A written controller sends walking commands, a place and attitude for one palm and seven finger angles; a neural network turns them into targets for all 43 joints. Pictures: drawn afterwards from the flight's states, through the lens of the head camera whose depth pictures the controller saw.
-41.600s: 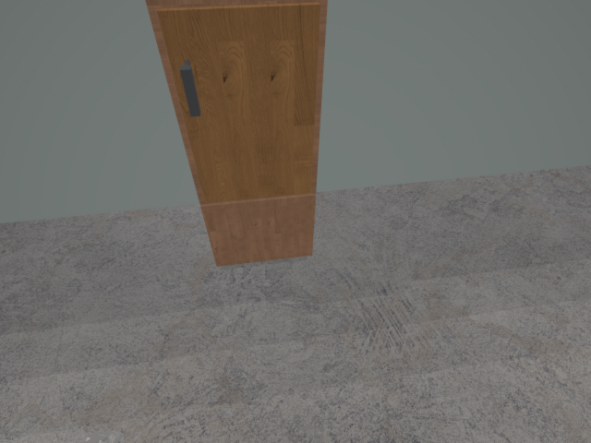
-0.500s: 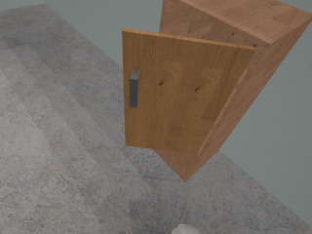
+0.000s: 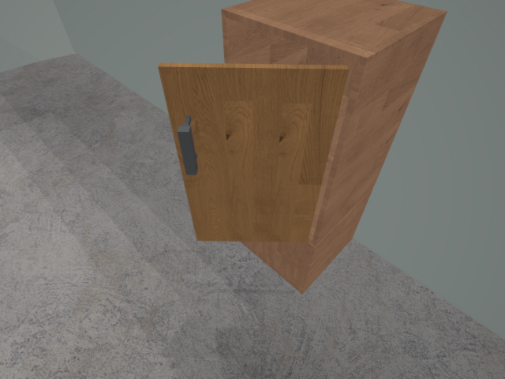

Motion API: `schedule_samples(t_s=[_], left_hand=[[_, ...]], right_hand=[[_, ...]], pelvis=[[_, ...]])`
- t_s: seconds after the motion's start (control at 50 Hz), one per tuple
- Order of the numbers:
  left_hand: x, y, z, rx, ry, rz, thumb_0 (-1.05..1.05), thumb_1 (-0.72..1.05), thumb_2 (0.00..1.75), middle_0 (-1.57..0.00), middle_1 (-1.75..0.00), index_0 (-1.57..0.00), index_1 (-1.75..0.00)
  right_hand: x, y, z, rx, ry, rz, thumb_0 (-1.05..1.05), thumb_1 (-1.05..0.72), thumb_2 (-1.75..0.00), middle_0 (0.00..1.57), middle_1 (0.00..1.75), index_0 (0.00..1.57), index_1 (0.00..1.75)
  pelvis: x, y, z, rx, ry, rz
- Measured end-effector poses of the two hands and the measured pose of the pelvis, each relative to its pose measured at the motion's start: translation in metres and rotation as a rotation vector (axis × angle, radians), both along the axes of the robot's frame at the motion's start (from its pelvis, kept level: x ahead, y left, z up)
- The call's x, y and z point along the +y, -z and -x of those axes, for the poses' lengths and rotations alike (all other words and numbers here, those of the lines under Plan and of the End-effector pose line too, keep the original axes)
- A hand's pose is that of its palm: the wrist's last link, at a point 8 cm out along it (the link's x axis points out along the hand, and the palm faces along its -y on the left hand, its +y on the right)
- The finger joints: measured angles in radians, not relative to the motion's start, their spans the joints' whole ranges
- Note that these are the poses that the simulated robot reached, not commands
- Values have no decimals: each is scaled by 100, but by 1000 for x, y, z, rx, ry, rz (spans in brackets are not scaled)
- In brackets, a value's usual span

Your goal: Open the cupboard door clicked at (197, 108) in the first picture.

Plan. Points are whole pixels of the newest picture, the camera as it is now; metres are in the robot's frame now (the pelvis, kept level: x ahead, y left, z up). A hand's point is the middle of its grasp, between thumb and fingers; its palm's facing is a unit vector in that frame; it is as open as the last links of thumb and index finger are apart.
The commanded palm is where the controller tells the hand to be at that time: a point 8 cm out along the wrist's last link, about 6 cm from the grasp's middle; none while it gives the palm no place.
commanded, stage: come to a stop and stand still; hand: left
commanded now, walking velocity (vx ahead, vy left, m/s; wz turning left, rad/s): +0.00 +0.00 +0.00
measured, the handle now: (189, 145) +0.59 +0.16 +0.05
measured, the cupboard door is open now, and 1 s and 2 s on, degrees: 43 43 43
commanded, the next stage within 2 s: look again from close up in 0.40 s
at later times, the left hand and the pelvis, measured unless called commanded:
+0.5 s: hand out of the picture -0.06 +0.15 -0.18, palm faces +0.05 -0.99 -0.12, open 7.4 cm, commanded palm none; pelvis -0.02 +0.00 +0.00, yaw -1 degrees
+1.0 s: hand out of the picture +0.01 +0.24 -0.16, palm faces +0.02 -0.95 -0.30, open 7.4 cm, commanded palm none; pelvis -0.04 +0.01 -0.01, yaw +0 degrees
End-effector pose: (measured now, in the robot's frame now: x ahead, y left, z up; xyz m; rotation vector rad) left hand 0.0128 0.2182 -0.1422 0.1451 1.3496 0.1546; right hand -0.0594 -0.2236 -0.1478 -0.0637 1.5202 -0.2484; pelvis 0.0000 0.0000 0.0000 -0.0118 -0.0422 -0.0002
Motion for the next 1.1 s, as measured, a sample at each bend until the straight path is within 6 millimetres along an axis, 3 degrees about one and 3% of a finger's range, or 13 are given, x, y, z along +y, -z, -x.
schedule_samples(t_s=[0.16, 0.3, 0.52, 0.64, 0.86, 0.98, 1.1], left_hand=[[-17, 13, 28, 49, -13, 51, 1, 93, 90, -20, -30, -20, -30], [-25, 12, 50, 81, -35, 84, 1, 92, 90, -20, -30, -20, -30], [-20, 9, 82, 128, -29, 78, 0, 91, 90, -20, -30, -20, -30], [9, 10, 72, 56, -12, 10, 0, 91, 90, -20, -30, -20, -30], [55, -6, 25, -129, 26, -94, 0, 91, 90, -20, -30, -20, -30], [63, -14, 13, -162, 48, -110, 0, 91, 90, -20, -30, -20, -30], [62, -13, 16, -143, 55, -99, 0, 91, 90, -20, -30, -20, -30]], right_hand=[[11, 2, 0, -29, -11, -13, 1, -91, -90, 20, 30, 20, 30], [28, -4, -12, -60, -48, -37, 1, -91, -90, 20, 30, 20, 30], [20, -5, -19, -97, -70, -14, 2, -92, -90, 20, 30, 20, 30], [0, -3, -40, -204, -103, 41, 1, -91, -90, 20, 30, 20, 30], [-23, -15, -79, -362, -154, 94, 1, -91, -90, 20, 30, 20, 30], [-30, -20, -79, -362, -177, 104, 1, -91, -90, 20, 30, 20, 30], [-33, -21, -68, -318, -179, 105, 1, -91, -90, 20, 30, 20, 30]], pelvis=[[-4, 4, 7, 3, -2, 22], [-2, -1, 17, 2, 12, 1], [4, -1, 25, -3, 6, -7], [8, 7, 31, 7, -11, 1], [11, 8, 38, -9, -5, -1], [11, 5, 43, -8, -7, -3], [11, 3, 45, -7, -9, -3]])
